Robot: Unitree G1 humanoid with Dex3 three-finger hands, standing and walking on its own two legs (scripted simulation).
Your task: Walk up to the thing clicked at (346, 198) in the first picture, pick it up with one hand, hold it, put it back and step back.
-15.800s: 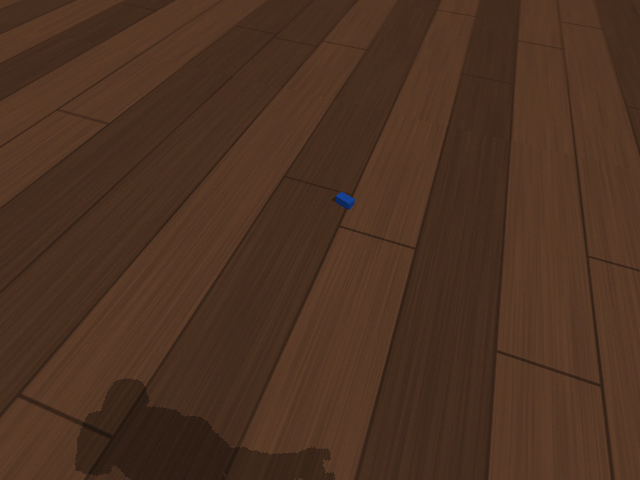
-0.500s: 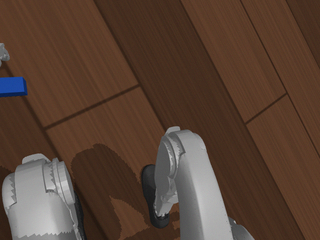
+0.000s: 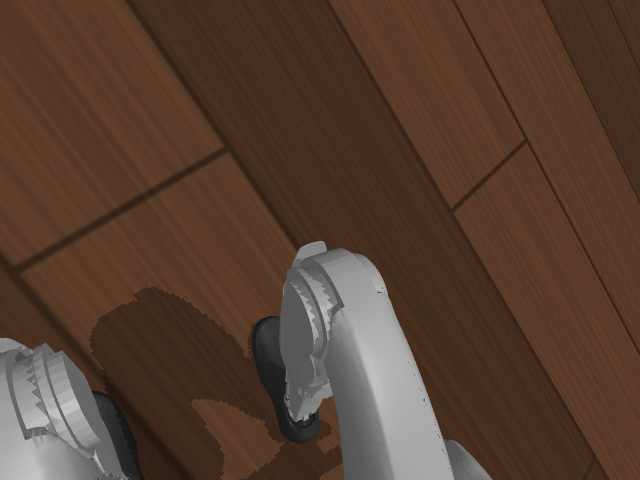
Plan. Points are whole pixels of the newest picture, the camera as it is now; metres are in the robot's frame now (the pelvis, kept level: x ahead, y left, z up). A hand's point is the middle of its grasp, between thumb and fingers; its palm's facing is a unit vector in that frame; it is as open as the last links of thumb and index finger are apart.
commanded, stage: rest palm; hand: left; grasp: from above
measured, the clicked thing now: out of the picture +0.49 +0.30 -0.28
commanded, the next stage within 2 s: close in 0.86 s
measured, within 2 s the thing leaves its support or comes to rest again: neither
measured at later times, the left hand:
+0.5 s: hand out of the picture +0.47 +0.30 -0.25, palm faces -0.49 -0.10 -0.87, open 12.4 cm
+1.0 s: hand out of the picture +0.48 +0.29 -0.26, palm faces -0.48 -0.10 -0.87, open 12.2 cm
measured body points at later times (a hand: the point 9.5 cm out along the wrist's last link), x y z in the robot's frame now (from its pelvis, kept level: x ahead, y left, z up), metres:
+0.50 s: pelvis +0.01 +0.00 +0.00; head +0.29 +0.12 +0.32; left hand +0.49 +0.30 -0.20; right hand +0.06 -0.25 -0.06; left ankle +0.06 +0.13 -0.27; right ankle +0.11 -0.12 -0.27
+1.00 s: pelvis +0.00 +0.01 +0.00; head +0.30 +0.12 +0.32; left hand +0.50 +0.29 -0.21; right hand +0.04 -0.25 -0.06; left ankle +0.06 +0.13 -0.27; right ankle +0.11 -0.12 -0.27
